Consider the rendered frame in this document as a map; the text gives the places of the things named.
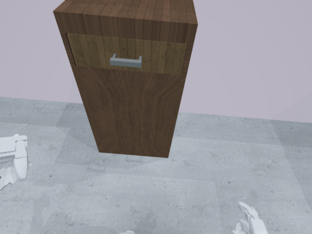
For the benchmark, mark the handle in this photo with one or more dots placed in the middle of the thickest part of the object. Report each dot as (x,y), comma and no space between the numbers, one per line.
(126,62)

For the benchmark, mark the cabinet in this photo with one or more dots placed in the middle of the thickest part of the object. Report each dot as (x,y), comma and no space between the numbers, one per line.
(130,112)

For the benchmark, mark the left robot hand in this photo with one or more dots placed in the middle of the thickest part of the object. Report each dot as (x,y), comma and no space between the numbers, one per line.
(12,152)

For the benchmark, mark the drawer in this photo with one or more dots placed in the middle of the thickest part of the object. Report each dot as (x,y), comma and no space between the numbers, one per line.
(157,56)

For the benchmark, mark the right robot hand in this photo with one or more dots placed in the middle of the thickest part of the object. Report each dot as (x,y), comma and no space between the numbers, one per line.
(255,225)

